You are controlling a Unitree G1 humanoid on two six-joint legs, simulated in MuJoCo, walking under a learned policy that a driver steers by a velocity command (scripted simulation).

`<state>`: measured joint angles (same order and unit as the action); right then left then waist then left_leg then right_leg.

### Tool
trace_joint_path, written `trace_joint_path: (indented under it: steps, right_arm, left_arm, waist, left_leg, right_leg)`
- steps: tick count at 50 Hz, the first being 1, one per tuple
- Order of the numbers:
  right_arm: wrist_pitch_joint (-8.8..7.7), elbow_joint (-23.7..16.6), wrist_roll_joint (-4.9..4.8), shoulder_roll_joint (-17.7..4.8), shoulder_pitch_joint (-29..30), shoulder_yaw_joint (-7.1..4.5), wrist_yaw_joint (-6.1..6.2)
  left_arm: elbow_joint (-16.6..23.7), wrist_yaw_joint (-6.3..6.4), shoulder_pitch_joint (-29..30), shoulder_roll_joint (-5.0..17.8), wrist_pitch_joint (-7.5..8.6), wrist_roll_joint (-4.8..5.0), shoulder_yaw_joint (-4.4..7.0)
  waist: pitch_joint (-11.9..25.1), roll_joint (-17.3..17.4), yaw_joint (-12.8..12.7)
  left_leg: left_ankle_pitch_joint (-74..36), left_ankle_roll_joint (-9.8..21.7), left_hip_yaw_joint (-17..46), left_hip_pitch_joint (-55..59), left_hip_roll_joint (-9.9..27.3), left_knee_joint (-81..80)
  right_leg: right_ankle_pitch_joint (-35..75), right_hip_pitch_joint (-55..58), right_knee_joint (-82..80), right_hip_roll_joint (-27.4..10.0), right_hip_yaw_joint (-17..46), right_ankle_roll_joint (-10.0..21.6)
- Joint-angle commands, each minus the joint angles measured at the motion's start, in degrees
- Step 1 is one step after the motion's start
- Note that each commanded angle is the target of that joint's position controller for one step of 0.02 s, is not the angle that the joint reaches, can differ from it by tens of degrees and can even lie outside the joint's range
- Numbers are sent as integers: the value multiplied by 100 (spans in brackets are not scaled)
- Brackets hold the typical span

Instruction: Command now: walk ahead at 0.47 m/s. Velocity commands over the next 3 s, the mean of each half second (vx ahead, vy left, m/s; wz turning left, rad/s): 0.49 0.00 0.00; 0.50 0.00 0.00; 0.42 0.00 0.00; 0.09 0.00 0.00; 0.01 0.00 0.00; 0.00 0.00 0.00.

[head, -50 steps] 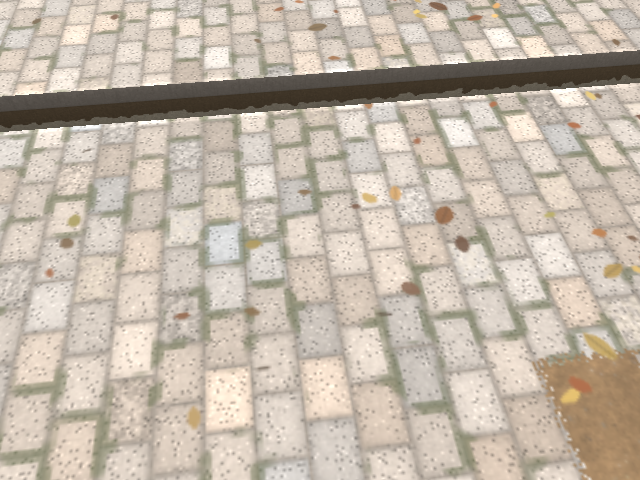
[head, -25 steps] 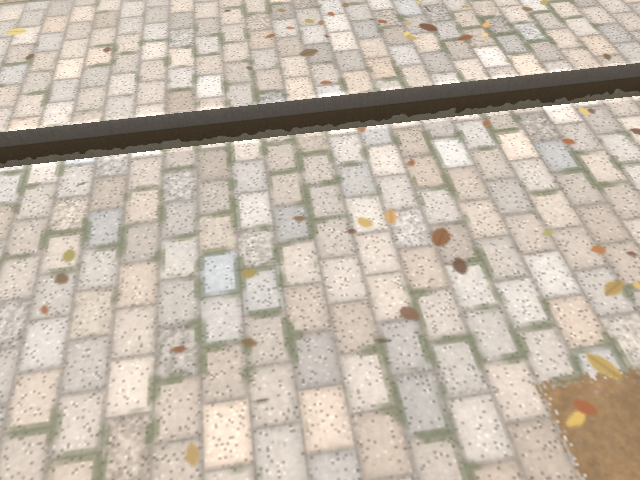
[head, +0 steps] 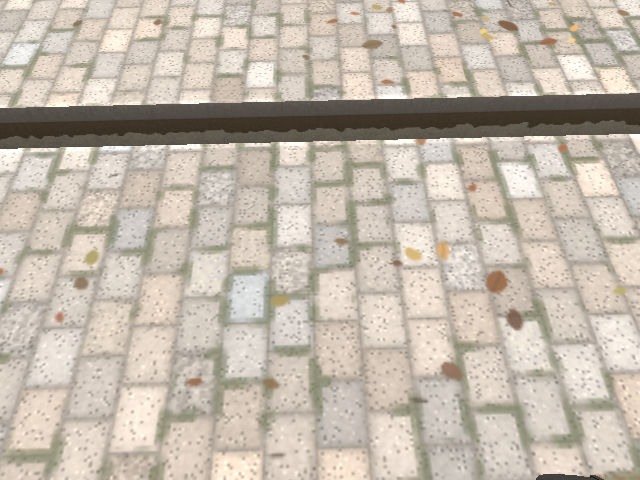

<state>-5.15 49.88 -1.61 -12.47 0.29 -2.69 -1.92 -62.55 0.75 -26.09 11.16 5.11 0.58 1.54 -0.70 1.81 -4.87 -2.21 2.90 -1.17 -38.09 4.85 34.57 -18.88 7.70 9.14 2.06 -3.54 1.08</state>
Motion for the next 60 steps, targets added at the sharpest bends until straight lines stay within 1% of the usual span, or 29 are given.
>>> trace_joint_path:
  steps: [1, 3, 4, 5, 6, 7, 8, 9, 10, 12, 15, 19, 23, 28, 31, 32, 33, 34, 35, 36, 37, 38, 40, 42, 47, 51, 55, 58, 60]
  right_arm:
    - [-129, -509, -17, -447, 572, -73, -102]
    - [-139, -291, -14, -803, -389, -254, -83]
    - [-117, 38, -26, -1071, -1486, -397, -42]
    - [-83, 253, 60, -1600, -2518, -516, 33]
    - [-95, 360, 162, -1704, -2700, -486, -39]
    - [-122, 337, 117, -1151, -2419, -344, -49]
    - [-150, 251, 78, -903, -1844, -266, -34]
    - [-180, 129, 103, -759, -1289, -197, -45]
    - [-209, 120, 168, -609, -1031, -158, -71]
    - [-224, 246, 220, -428, -1040, -101, -93]
    - [-227, 398, 198, -679, -1355, -134, 15]
    - [-152, 495, 175, -819, -1811, -151, 170]
    - [-114, 596, 110, -877, -2212, -149, 217]
    - [19, 805, 78, -945, -2611, -202, 243]
    - [94, 768, 67, -1090, -2384, -264, 270]
    - [124, 730, 66, -1088, -2229, -259, 268]
    - [135, 656, 101, -936, -2164, -193, 265]
    - [68, 535, 169, -452, -2664, -40, 220]
    - [-86, 612, 96, -143, -2862, 72, 167]
    - [-208, 513, -57, -738, -2377, -80, 143]
    - [-264, 340, -138, -906, -1855, -112, 149]
    - [-253, 300, -79, -871, -1611, -130, 192]
    - [-87, 345, 31, -699, -1757, -187, 244]
    - [37, 374, 43, -485, -1878, -174, 264]
    - [63, 33, 132, -518, -892, -209, 259]
    - [18, -171, 88, -392, -104, -140, 178]
    - [-27, -399, 38, -412, 478, -89, 51]
    - [-85, -482, 24, -553, 420, -116, -44]
    - [-107, -237, 52, -831, -492, -265, -35]
  left_arm:
    - [134, 34, -147, 984, -25, 26, 217]
    - [188, 28, 28, 1116, -91, -21, 261]
    - [252, 20, 134, 1039, -121, -54, 223]
    - [415, -1, 29, 772, -103, -156, 113]
    - [362, -89, -765, -119, 54, -14, -108]
    - [415, -107, -147, 558, 217, 162, 48]
    - [651, -101, 483, 859, 290, 261, 128]
    - [724, -39, 768, 898, 303, 212, 144]
    - [726, 9, 844, 861, 251, 112, 205]
    - [683, 19, 533, 611, 80, 86, 216]
    - [857, 45, 916, 611, -44, 50, 248]
    - [1159, 16, 1816, 634, -22, -28, 275]
    - [1368, -73, 2628, 519, 34, 14, 208]
    - [1672, -253, 3293, 557, 101, 72, 151]
    - [1636, -316, 2826, 825, 154, 80, 247]
    - [1442, -300, 2144, 1010, 161, 66, 355]
    - [1116, -258, 1064, 1330, 155, 43, 507]
    - [941, -210, 103, 1896, 134, -90, 648]
    - [872, -224, -47, 1743, 97, -38, 579]
    - [924, -230, 322, 1339, 105, 14, 444]
    - [1064, -213, 846, 1092, 105, 9, 371]
    - [1133, -235, 1295, 931, 121, -42, 308]
    - [1118, -277, 1584, 681, 161, -126, 230]
    - [1006, -265, 1428, 775, 180, -98, 251]
    - [843, -89, 950, 1019, 135, -73, 299]
    - [726, -40, 577, 1072, 97, -11, 302]
    - [529, -25, 198, 1114, 3, 25, 337]
    - [486, 6, 240, 1209, -79, 48, 396]
    - [532, 9, 482, 1270, -137, 66, 415]
  waist:
    - [-634, -629, 297]
    - [90, -876, 873]
    - [712, -862, 1382]
    - [1620, 56, 1561]
    - [2574, 1560, 1014]
    - [2029, 937, 1178]
    - [1135, 662, 1051]
    - [756, -6, 821]
    - [492, -123, 618]
    - [375, 127, 338]
    - [-3, 110, 303]
    - [-198, 39, 524]
    - [-324, 86, 795]
    - [-513, 134, 941]
    - [-166, 347, 559]
    - [244, 380, 172]
    - [921, 268, -268]
    - [1917, -776, -239]
    - [2536, -1728, -137]
    - [1897, -1317, -178]
    - [1185, -994, -64]
    - [699, -492, 146]
    - [380, -565, 511]
    - [224, -580, 621]
    - [-84, -451, 454]
    - [-250, -491, 200]
    - [-452, -506, 28]
    - [-374, -615, 210]
    - [184, -712, 749]
  left_leg:
    - [317, 217, -88, 147, -167, -362]
    - [658, 443, -364, 1587, -574, -318]
    - [620, 619, -320, 3084, -595, -282]
    - [879, 993, 1311, 4957, 702, -231]
    - [2324, 1892, 4345, 6429, 1877, -1381]
    - [2634, 1545, 4411, 5992, 1632, -1855]
    - [2141, 1265, 3405, 5107, 1473, -1903]
    - [1321, 1139, 2648, 4113, 1311, -2037]
    - [813, 1066, 2090, 3354, 1099, -2172]
    - [692, 1044, 1527, 2759, 821, -2482]
    - [490, 1140, 1117, 2489, 763, -2814]
    - [236, 1027, 819, 2886, 685, -2905]
    - [216, 847, 456, 3149, 545, -2907]
    - [-67, 819, 482, 4173, 934, -2465]
    - [-1635, 651, 431, 4439, 1025, -1793]
    - [-2589, 540, 254, 4324, 840, -1024]
    - [-2504, 357, 27, 3644, 518, 251]
    - [-408, 0, -226, 1536, -149, 2538]
    - [3326, -145, 373, 153, -888, 3955]
    - [3261, 11, 860, -468, -504, 4492]
    - [2788, 104, 665, -623, -190, 4425]
    - [2274, 102, 530, -382, 87, 4032]
    - [1822, 98, 563, 302, 373, 3452]
    - [1675, 31, 489, 416, 429, 3106]
    - [303, -209, 407, -332, 440, 1576]
    - [-454, -216, 157, -89, 189, 336]
    - [-159, -126, 131, -259, 72, -249]
    - [427, 84, 89, 66, -49, -500]
    - [611, 300, -238, 1476, -428, -648]
  right_leg:
    - [3087, -219, 175, -1720, 532, 805]
    - [5156, -163, 1413, -1604, 351, 655]
    - [5283, -766, 2721, -1325, 163, 477]
    - [3103, -2253, 4785, -871, -27, 296]
    - [-1240, -4134, 6577, 212, 668, 62]
    - [-1221, -4731, 7180, -77, 1264, 222]
    - [-705, -5052, 7184, -375, 1021, 314]
    - [-104, -4723, 6885, -718, 898, 321]
    - [203, -4396, 6553, -915, 846, 313]
    - [414, -3919, 6151, -1111, 867, 329]
    - [771, -4324, 5498, -1216, 749, 185]
    - [1961, -5005, 4140, -1180, 661, -1]
    - [2685, -4733, 2869, -893, 372, -7]
    - [2139, -4952, 2178, -746, 348, 145]
    - [1511, -4021, 1970, -458, 153, 386]
    - [1525, -3055, 1879, -238, -29, 521]
    - [1675, -1472, 2023, -365, 141, 738]
    - [1321, 915, 2051, -1879, 2287, 1481]
    - [546, 1788, 997, -2617, 4579, 1999]
    - [170, 1321, 830, -2378, 4124, 1674]
    - [459, 452, 749, -2185, 3210, 1441]
    - [976, -518, 537, -1966, 2552, 1323]
    - [1362, -1547, 184, -1614, 1858, 1184]
    - [1589, -1893, -75, -1516, 1512, 1259]
    - [2066, -1624, -294, -1416, 1014, 1188]
    - [1948, -1425, -326, -1277, 667, 1018]
    - [1991, -685, -38, -1555, 679, 1007]
    - [2639, -274, 371, -1788, 734, 893]
    - [4420, -342, 1414, -1582, 492, 713]
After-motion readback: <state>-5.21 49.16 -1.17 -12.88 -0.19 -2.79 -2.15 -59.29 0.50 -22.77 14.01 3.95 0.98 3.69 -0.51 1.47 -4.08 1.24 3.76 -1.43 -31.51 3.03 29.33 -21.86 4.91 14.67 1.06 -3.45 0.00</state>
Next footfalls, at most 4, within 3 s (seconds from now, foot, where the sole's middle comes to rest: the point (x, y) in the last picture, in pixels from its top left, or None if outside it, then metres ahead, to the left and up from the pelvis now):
0.08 left None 0.25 0.13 -0.77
0.66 right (413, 436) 0.58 -0.10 -0.77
1.22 left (312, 303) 0.89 0.14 -0.77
1.66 right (402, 265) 1.03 -0.08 -0.77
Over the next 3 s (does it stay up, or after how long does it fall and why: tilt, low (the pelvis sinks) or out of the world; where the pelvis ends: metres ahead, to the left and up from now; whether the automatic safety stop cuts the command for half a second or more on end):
stays up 0.93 0.03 0.00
